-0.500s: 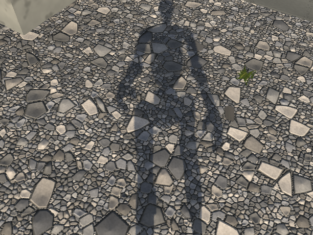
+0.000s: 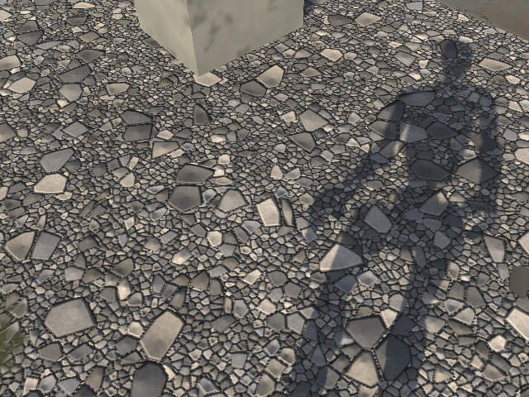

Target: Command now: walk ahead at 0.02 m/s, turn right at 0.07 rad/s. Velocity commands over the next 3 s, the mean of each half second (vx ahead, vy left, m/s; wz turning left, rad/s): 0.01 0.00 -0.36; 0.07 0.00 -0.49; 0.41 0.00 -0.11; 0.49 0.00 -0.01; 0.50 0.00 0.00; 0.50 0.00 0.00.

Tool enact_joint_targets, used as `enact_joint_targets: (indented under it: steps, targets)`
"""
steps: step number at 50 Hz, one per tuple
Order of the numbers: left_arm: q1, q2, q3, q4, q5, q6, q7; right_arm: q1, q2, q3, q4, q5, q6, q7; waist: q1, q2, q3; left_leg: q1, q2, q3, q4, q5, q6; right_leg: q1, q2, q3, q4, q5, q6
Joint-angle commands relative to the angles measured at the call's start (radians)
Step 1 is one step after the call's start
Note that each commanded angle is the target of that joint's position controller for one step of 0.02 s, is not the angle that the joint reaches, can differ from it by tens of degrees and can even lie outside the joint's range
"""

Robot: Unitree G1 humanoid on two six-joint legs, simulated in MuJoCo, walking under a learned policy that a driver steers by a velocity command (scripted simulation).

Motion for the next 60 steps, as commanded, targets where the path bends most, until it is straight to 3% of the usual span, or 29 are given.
enact_joint_targets:
  steps: [1, 3, 4, 5, 6, 8, 11, 16, 18, 20, 21, 22, 23, 24, 25, 26, 29, 40, 42, 44, 46, 47, 48, 49, 50, 51, 53, 56, 60]
  targets:
    - [-0.017, 0.171, 0.042, -0.049, -0.003, 0.007, -0.023, 0.108, -0.051, 0.001, -0.013, 0.006, -0.008, -0.016, -0.046, -0.196, -0.069, 0.157, -0.035, 0.089, -0.231, 0.052, 0.019, 0.003, -0.181, 0.276, -0.161, -0.098, -0.144]
    - [0.016, 0.188, 0.054, -0.041, -0.020, 0.020, -0.028, 0.151, -0.076, -0.001, -0.001, 0.004, -0.034, -0.029, -0.070, -0.148, -0.052, 0.287, -0.019, 0.064, -0.452, 0.189, 0.057, -0.076, -0.165, 0.300, -0.131, -0.109, -0.079]
    - [0.024, 0.144, 0.046, -0.055, -0.026, 0.015, -0.031, 0.156, -0.124, -0.006, -0.011, -0.009, -0.050, -0.039, -0.063, -0.050, -0.071, 0.355, 0.123, -0.080, -0.532, 0.131, 0.085, -0.143, -0.125, 0.270, -0.063, -0.174, -0.021]
    - [-0.001, 0.060, 0.028, -0.096, -0.043, 0.007, -0.032, 0.120, -0.201, -0.023, -0.026, -0.010, -0.055, -0.048, -0.045, 0.170, -0.059, 0.319, 0.315, -0.284, -0.605, 0.078, 0.158, -0.232, 0.026, 0.108, 0.097, -0.266, 0.031]
    - [-0.036, 0.109, 0.042, -0.093, -0.025, 0.014, -0.020, 0.065, -0.192, -0.030, -0.033, -0.012, -0.057, -0.048, -0.071, 0.205, -0.007, 0.132, 0.399, -0.294, -0.615, 0.154, 0.232, -0.176, 0.053, 0.066, 0.308, -0.391, 0.035]
    - [0.030, 0.131, 0.067, -0.059, -0.022, 0.033, -0.020, -0.015, -0.106, -0.005, -0.057, -0.011, -0.070, -0.054, -0.010, 0.118, 0.008, 0.104, 0.325, -0.155, -0.576, 0.436, 0.230, -0.164, 0.053, 0.101, 0.567, -0.374, 0.028]
    - [0.086, 0.112, 0.071, -0.040, -0.007, 0.046, -0.024, -0.010, -0.083, 0.000, -0.063, 0.002, -0.077, -0.060, 0.002, 0.116, -0.045, 0.249, 0.271, -0.018, -0.492, 0.721, 0.206, -0.206, 0.035, 0.073, 0.623, -0.342, 0.054]
    - [-0.018, 0.076, 0.053, -0.107, -0.021, 0.065, -0.047, 0.061, -0.127, -0.023, -0.044, -0.003, -0.068, -0.050, -0.069, 0.159, -0.071, 0.321, 0.305, 0.012, -0.428, 0.715, 0.206, -0.125, 0.018, 0.024, 0.379, -0.363, 0.064]
    - [-0.019, 0.090, 0.056, -0.124, -0.028, 0.066, -0.049, 0.061, -0.152, -0.035, -0.043, -0.003, -0.065, -0.041, -0.071, 0.170, -0.080, 0.311, 0.321, 0.012, -0.396, 0.725, 0.199, -0.069, 0.029, -0.002, 0.298, -0.363, 0.050]
    - [0.015, 0.084, 0.056, -0.124, -0.026, 0.057, -0.046, 0.039, -0.167, -0.043, -0.044, 0.005, -0.063, -0.037, -0.037, 0.145, -0.087, 0.273, 0.310, 0.046, -0.322, 0.682, 0.161, 0.026, 0.047, -0.030, 0.133, -0.253, 0.029]
    - [0.033, 0.090, 0.056, -0.122, -0.017, 0.045, -0.039, 0.049, -0.167, -0.045, -0.037, 0.008, -0.064, -0.036, -0.014, 0.101, -0.092, 0.214, 0.286, 0.086, -0.250, 0.574, 0.110, 0.112, 0.051, -0.006, -0.008, -0.110, 0.018]
    - [0.064, 0.166, 0.074, -0.121, 0.000, 0.028, -0.031, 0.075, -0.133, -0.040, -0.044, 0.004, -0.063, -0.033, -0.009, -0.068, -0.112, 0.063, 0.218, 0.158, -0.056, 0.333, 0.041, 0.247, -0.076, 0.204, -0.107, 0.014, -0.013]
    - [0.099, 0.334, 0.112, -0.133, -0.011, 0.019, -0.032, 0.020, -0.046, -0.012, -0.126, 0.003, -0.055, -0.036, -0.005, -0.337, -0.073, -0.224, 0.021, 0.205, 0.120, -0.178, -0.030, 0.298, -0.366, 0.590, -0.106, 0.499, -0.168]
    - [0.194, 0.301, 0.114, -0.106, -0.026, 0.019, -0.030, -0.036, -0.081, -0.014, -0.124, -0.005, -0.040, -0.046, 0.056, -0.199, -0.108, -0.229, 0.041, 0.062, 0.276, -0.232, -0.022, 0.300, -0.384, 0.569, -0.083, 0.564, -0.267]
    - [0.147, 0.250, 0.098, -0.108, -0.027, 0.024, -0.025, -0.028, -0.088, -0.018, -0.114, 0.008, -0.035, -0.041, 0.021, -0.139, -0.069, -0.242, 0.056, 0.034, 0.330, -0.161, -0.017, 0.264, -0.330, 0.486, -0.077, 0.496, -0.266]
    - [0.062, 0.210, 0.086, -0.122, -0.025, 0.033, -0.018, -0.018, -0.097, -0.021, -0.100, 0.017, -0.040, -0.034, -0.015, -0.103, -0.028, -0.237, 0.073, 0.019, 0.307, -0.069, -0.013, 0.219, -0.258, 0.418, -0.093, 0.393, -0.221]
    - [-0.014, 0.181, 0.076, -0.149, -0.032, 0.038, -0.012, 0.032, -0.121, -0.030, -0.081, -0.006, -0.043, -0.021, -0.048, -0.120, -0.073, -0.193, 0.053, 0.034, 0.290, 0.057, -0.026, 0.223, -0.163, 0.345, -0.091, 0.410, -0.171]
    - [0.046, 0.232, 0.098, -0.154, -0.012, 0.045, -0.015, -0.045, -0.098, -0.013, -0.140, 0.005, -0.041, -0.027, 0.002, -0.132, -0.066, -0.139, 0.007, 0.012, 0.016, 0.053, -0.031, 0.173, -0.143, 0.513, -0.065, 0.161, -0.186]
    - [0.046, 0.224, 0.097, -0.155, -0.006, 0.047, -0.020, -0.024, -0.102, -0.009, -0.140, 0.003, -0.049, -0.024, 0.003, -0.138, -0.097, -0.064, -0.001, 0.027, -0.042, 0.032, -0.019, 0.141, -0.125, 0.542, -0.092, -0.097, -0.185]
    - [0.024, 0.209, 0.092, -0.157, 0.002, 0.048, -0.027, -0.013, -0.095, -0.004, -0.143, 0.003, -0.058, -0.021, -0.010, -0.156, -0.068, 0.039, -0.015, 0.044, -0.142, 0.011, 0.003, 0.054, -0.102, 0.577, -0.118, -0.353, -0.173]
    - [-0.015, 0.185, 0.083, -0.158, -0.006, 0.045, -0.023, 0.080, -0.066, 0.003, -0.115, 0.002, -0.077, -0.031, -0.086, -0.111, -0.028, 0.279, -0.018, 0.056, -0.382, 0.116, 0.038, -0.114, -0.046, 0.560, -0.073, -0.490, -0.122]
    - [-0.006, 0.131, 0.066, -0.162, -0.011, 0.035, -0.016, 0.127, -0.098, -0.001, -0.105, -0.007, -0.091, -0.043, -0.105, -0.010, -0.028, 0.390, 0.080, -0.064, -0.486, 0.019, 0.061, -0.219, 0.013, 0.494, 0.039, -0.543, -0.069]
    - [0.007, 0.043, 0.040, -0.182, -0.024, 0.021, -0.014, 0.191, -0.189, -0.014, -0.108, -0.019, -0.103, -0.048, -0.116, 0.192, -0.084, 0.464, 0.347, -0.430, -0.647, -0.280, 0.129, -0.308, 0.153, 0.289, 0.347, -0.523, -0.008]
    - [-0.046, 0.141, 0.062, -0.195, 0.005, 0.011, -0.008, 0.195, -0.271, -0.043, -0.075, -0.032, -0.102, -0.038, -0.113, 0.143, 0.036, 0.315, 0.415, -0.633, -0.717, -0.405, 0.207, -0.419, 0.167, 0.251, 0.479, -0.435, -0.004]
    - [-0.043, 0.168, 0.072, -0.184, 0.009, 0.004, -0.011, 0.168, -0.218, -0.034, -0.066, -0.019, -0.105, -0.030, -0.073, 0.081, 0.090, 0.268, 0.394, -0.589, -0.707, -0.398, 0.225, -0.417, 0.112, 0.291, 0.535, -0.351, -0.007]
    - [-0.014, 0.167, 0.071, -0.155, 0.005, -0.002, -0.024, 0.121, -0.163, -0.021, -0.068, -0.006, -0.112, -0.023, -0.042, 0.073, 0.102, 0.264, 0.329, -0.481, -0.701, -0.310, 0.198, -0.401, 0.092, 0.274, 0.547, -0.281, 0.004]
    - [0.023, 0.158, 0.070, -0.113, 0.013, -0.006, -0.049, 0.109, -0.127, -0.012, -0.062, 0.001, -0.126, -0.019, -0.034, 0.115, 0.054, 0.288, 0.239, -0.309, -0.697, -0.101, 0.166, -0.360, 0.079, 0.212, 0.582, -0.189, 0.026]
    - [-0.037, 0.127, 0.058, -0.121, 0.016, -0.011, -0.063, 0.182, -0.118, -0.014, -0.021, 0.009, -0.151, -0.008, -0.056, 0.098, 0.032, 0.340, 0.220, -0.219, -0.699, 0.086, 0.183, -0.397, 0.035, 0.158, 0.582, -0.106, 0.043]
    - [-0.175, 0.094, 0.040, -0.151, 0.014, -0.012, -0.069, 0.261, -0.111, -0.019, 0.021, 0.012, -0.157, -0.001, -0.105, 0.098, 0.048, 0.381, 0.221, -0.161, -0.710, 0.211, 0.205, -0.431, -0.024, 0.073, 0.439, -0.061, 0.071]
Next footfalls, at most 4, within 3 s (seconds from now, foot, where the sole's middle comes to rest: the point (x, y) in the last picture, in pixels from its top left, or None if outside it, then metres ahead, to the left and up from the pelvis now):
0.08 left None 0.03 0.12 -0.78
0.44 right None -0.01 -0.10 -0.78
0.94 left None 0.09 0.06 -0.78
1.40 right None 0.19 -0.26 -0.78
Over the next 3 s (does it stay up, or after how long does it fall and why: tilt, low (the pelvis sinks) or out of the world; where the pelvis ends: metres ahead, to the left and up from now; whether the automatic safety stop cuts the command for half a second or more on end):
stays up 0.85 -0.59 -0.01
